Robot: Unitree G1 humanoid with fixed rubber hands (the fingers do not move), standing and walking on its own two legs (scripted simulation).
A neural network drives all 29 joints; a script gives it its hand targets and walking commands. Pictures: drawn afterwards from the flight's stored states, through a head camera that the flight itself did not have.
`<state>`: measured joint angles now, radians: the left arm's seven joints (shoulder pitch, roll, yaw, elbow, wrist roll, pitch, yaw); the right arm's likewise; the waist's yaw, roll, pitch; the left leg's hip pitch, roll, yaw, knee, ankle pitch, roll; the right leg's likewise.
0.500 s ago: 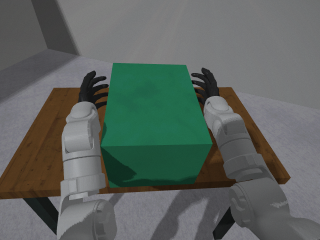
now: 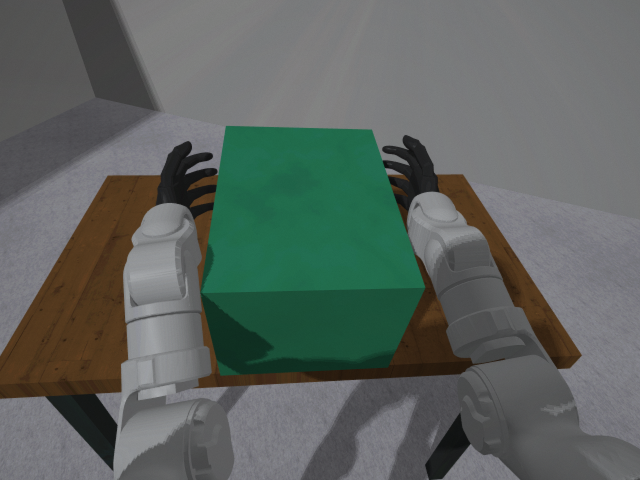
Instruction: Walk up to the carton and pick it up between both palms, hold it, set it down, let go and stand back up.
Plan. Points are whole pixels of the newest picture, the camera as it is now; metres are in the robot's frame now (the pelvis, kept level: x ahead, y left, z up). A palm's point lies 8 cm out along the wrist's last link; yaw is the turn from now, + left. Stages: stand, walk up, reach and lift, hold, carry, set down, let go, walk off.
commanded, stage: hold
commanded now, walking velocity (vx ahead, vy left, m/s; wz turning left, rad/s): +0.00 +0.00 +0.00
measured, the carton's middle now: (303, 241) +0.36 +0.00 +0.14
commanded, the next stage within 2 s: set down in 0.52 s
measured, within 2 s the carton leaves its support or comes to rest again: neither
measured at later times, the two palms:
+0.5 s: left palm (176, 209) +0.36 +0.15 +0.20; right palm (420, 197) +0.37 -0.15 +0.20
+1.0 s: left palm (179, 224) +0.38 +0.15 +0.16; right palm (404, 181) +0.41 -0.14 +0.20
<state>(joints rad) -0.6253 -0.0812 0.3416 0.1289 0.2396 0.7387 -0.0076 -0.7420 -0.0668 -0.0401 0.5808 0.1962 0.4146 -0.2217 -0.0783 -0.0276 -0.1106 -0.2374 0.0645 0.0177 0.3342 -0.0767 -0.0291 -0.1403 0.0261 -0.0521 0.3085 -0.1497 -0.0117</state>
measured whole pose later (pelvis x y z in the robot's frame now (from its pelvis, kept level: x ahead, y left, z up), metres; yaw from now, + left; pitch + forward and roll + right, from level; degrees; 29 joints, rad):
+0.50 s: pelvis +0.00 +0.00 +0.00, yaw +0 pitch -1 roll -1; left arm -0.63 -0.08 0.34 0.13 0.24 0.74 -0.01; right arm -0.74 -0.07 -0.04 0.58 0.20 0.41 -0.22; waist -0.08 -0.03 -0.11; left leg -0.24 0.06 0.02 0.33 -0.08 -0.03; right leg -0.14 0.03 -0.05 0.31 -0.15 -0.01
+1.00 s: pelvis +0.01 -0.01 +0.00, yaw +0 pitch -2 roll -1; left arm -0.63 -0.08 0.34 0.24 0.35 0.58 -0.01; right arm -0.82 -0.01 -0.16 0.77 0.08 0.04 -0.10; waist -0.05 -0.05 -0.02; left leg -0.19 0.06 0.02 0.31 -0.08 -0.04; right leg -0.11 0.03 -0.05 0.31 -0.16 -0.02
